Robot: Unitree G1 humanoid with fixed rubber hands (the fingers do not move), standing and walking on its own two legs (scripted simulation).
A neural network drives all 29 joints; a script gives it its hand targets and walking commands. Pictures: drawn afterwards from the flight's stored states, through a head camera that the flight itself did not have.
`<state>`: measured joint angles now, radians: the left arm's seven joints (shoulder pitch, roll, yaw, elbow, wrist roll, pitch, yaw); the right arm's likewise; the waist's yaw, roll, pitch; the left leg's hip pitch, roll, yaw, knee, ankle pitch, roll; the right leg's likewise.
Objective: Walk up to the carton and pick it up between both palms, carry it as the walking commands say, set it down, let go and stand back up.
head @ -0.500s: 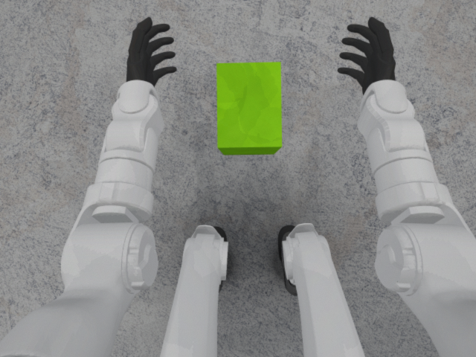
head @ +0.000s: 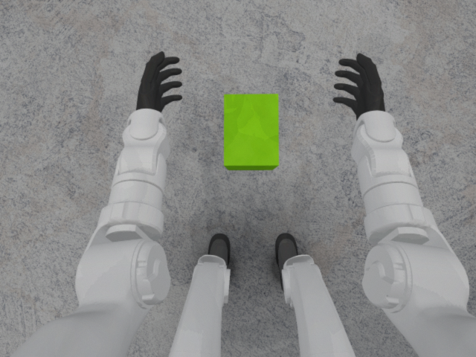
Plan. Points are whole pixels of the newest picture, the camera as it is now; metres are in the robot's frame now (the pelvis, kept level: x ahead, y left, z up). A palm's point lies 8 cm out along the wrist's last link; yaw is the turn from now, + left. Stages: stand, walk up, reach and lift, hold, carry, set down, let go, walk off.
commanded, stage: let go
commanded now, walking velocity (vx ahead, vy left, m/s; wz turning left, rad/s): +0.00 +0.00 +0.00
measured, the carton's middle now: (250, 136) +0.52 +0.01 -0.58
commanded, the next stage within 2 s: stand in 1.22 s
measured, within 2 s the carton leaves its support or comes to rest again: neither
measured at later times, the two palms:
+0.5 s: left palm (84, 209) +0.33 +0.21 -0.02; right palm (451, 215) +0.32 -0.22 -0.02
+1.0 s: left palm (33, 305) +0.24 +0.23 +0.03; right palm out of the picture +0.24 -0.23 +0.03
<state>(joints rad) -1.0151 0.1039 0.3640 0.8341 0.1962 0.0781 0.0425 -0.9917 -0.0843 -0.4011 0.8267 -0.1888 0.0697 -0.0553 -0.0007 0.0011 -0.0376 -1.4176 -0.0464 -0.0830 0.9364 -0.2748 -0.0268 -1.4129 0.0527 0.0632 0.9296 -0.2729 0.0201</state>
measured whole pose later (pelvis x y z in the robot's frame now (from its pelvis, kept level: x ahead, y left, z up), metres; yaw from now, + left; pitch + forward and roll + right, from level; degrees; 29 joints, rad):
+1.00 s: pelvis +0.07 +0.00 +0.09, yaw +0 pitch -5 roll +0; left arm 0.21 0.22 0.04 0.43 0.00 0.12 -0.08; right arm 0.21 -0.21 -0.04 0.44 -0.02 0.12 0.08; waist 0.00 0.00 0.10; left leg -0.08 -0.03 -0.07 0.43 -0.27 0.00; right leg -0.08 0.02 0.07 0.44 -0.28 0.00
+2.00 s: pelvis +0.08 +0.01 +0.09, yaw +0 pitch -1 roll +0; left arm 0.17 0.35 0.02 0.85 0.03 0.01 0.02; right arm 0.16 -0.36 -0.02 0.86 -0.03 0.00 -0.03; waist 0.00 0.00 0.02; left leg -0.13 -0.02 -0.05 0.44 -0.28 0.00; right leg -0.13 0.02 0.06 0.43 -0.28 0.00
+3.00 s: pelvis +0.06 +0.00 +0.10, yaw +0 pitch -3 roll +0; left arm 0.14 0.39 0.00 1.01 0.02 -0.01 0.01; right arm 0.13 -0.39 -0.01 1.02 -0.02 -0.01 -0.01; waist 0.00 0.00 0.03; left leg -0.10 -0.02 -0.05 0.35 -0.21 0.00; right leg -0.10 0.01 0.06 0.35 -0.21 0.01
